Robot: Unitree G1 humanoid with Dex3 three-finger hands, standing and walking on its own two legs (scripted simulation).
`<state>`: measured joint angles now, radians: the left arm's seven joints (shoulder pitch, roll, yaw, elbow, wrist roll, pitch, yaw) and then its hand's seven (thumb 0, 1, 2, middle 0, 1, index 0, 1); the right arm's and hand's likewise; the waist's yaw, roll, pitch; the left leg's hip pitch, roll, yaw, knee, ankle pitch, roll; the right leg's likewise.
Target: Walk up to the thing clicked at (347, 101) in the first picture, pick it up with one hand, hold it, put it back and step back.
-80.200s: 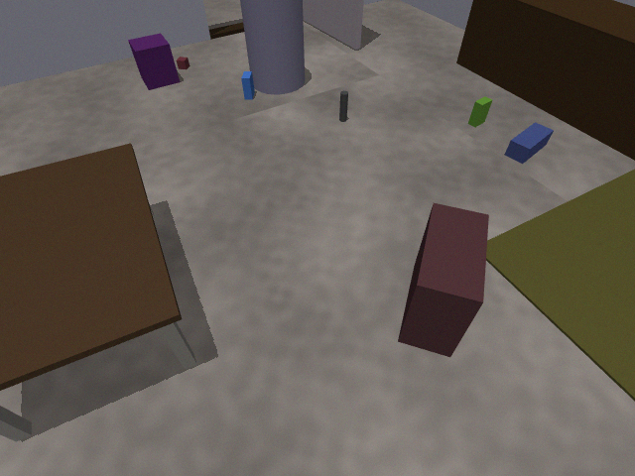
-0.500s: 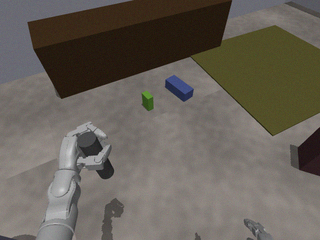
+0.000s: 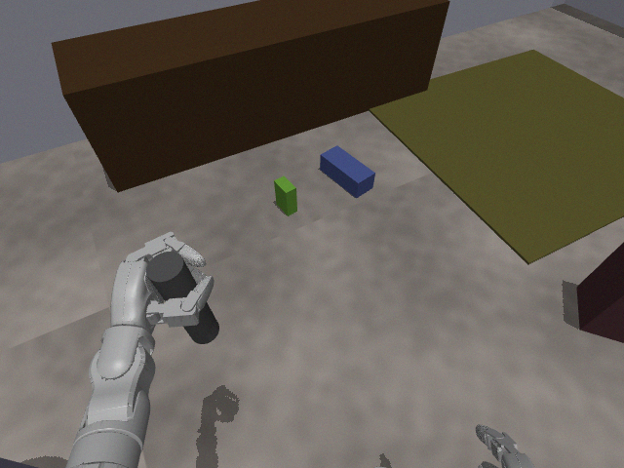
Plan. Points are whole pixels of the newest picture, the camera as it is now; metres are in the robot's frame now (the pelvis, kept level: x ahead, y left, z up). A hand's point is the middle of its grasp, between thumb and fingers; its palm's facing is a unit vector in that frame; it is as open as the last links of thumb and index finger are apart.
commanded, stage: hold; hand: left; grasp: from the side
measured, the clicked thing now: (187, 302) +0.33 +0.18 +0.02
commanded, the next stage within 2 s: crouch in 0.12 s
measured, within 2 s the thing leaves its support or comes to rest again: neither
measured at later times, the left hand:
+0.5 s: hand (192, 299) +0.33 +0.17 +0.02, palm faces +0.04 -1.00 -0.01, open 5.9 cm
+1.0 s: hand (219, 335) +0.39 +0.19 -0.21, palm faces +0.08 -1.00 -0.02, open 5.9 cm
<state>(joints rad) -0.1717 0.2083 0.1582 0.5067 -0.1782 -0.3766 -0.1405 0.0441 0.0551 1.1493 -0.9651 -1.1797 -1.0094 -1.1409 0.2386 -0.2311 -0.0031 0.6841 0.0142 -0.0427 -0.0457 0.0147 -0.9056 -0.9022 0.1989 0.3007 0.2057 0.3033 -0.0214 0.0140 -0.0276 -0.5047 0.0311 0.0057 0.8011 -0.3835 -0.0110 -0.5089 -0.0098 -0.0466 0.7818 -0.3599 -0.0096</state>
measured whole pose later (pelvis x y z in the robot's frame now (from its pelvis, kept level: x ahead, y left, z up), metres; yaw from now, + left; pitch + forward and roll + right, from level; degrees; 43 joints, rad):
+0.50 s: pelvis +0.00 +0.00 -0.01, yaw +0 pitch +8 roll -1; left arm -0.19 0.20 0.16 0.59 -0.17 -0.41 -0.14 0.04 0.06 1.15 -0.97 -1.17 -1.01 -1.13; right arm 0.23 -0.23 -0.01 0.67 0.01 -0.05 -0.02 0.01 -0.88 -0.90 0.20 0.30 0.21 0.30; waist -0.03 0.01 -0.04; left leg -0.60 0.03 0.00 0.87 -0.41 0.00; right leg -0.60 -0.01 -0.05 0.84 -0.38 0.00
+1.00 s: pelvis -0.04 +0.01 -0.20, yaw -1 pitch +32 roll -2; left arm -0.57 0.29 0.34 1.02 -0.16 -0.74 -0.20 0.04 0.06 1.14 -0.97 -1.17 -1.02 -1.12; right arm 0.17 -0.27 0.00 0.70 -0.06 -0.05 0.05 0.01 -0.89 -0.90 0.20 0.30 0.20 0.30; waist -0.08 0.01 -0.20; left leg -1.62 0.03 -0.02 1.73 -0.67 0.00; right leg -1.62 -0.03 -0.05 1.70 -0.63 -0.01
